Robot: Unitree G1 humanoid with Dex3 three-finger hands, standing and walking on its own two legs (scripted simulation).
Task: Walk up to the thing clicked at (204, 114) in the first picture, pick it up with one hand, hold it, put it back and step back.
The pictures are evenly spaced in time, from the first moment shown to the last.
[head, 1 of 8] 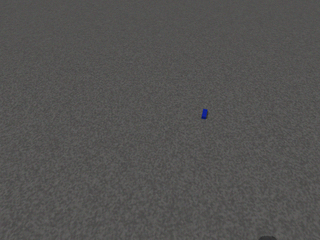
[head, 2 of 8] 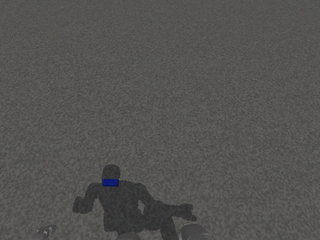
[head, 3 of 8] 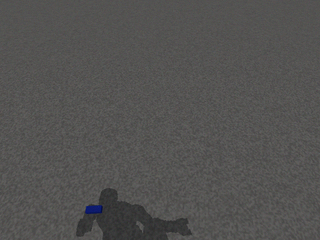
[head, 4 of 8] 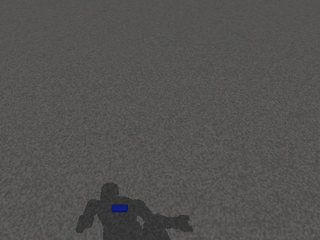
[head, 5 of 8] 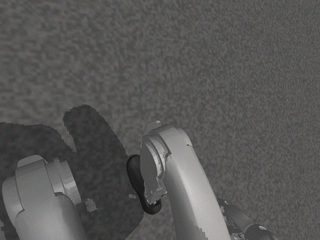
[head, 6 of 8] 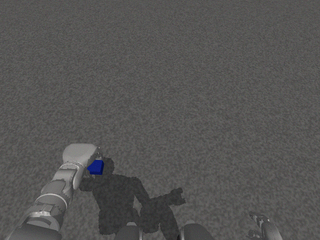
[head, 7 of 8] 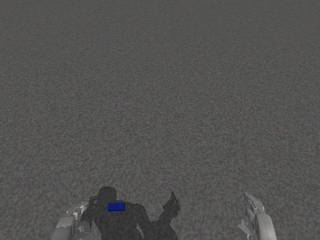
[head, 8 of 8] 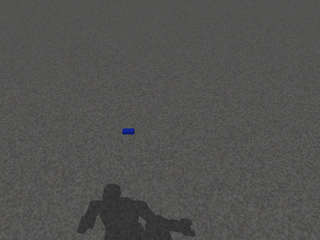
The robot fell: no
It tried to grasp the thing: yes
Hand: left
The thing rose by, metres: 0.69
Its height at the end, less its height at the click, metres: +0.00
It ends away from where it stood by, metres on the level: 0.01
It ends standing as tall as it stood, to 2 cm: yes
